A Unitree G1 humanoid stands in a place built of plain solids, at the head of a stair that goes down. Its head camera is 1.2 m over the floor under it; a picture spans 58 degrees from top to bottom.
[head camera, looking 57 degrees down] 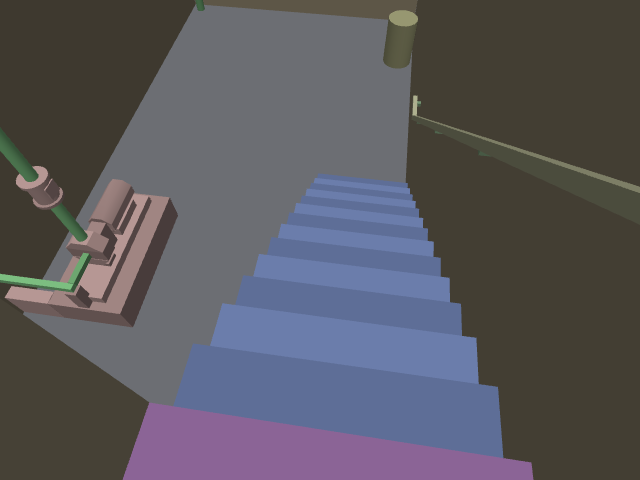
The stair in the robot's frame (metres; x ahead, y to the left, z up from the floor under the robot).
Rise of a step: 0.19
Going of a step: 0.23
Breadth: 0.99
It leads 8 degrees to the right of straight ahead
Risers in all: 14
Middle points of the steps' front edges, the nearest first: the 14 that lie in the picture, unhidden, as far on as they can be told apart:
0.19 -0.04 0.00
0.42 -0.07 -0.19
0.65 -0.10 -0.37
0.88 -0.14 -0.56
1.10 -0.17 -0.74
1.33 -0.20 -0.93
1.56 -0.23 -1.11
1.79 -0.27 -1.30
2.02 -0.30 -1.48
2.24 -0.33 -1.67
2.47 -0.37 -1.86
2.70 -0.40 -2.04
2.93 -0.43 -2.23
3.15 -0.47 -2.41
